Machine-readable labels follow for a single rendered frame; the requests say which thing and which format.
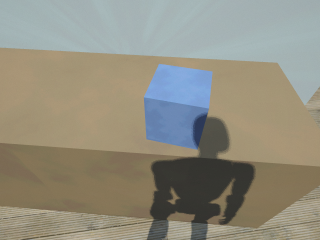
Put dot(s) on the pedestal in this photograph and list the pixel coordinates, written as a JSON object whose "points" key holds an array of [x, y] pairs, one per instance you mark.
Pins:
{"points": [[73, 139]]}

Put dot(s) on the carton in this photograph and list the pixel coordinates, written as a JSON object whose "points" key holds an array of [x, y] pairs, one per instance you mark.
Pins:
{"points": [[176, 105]]}

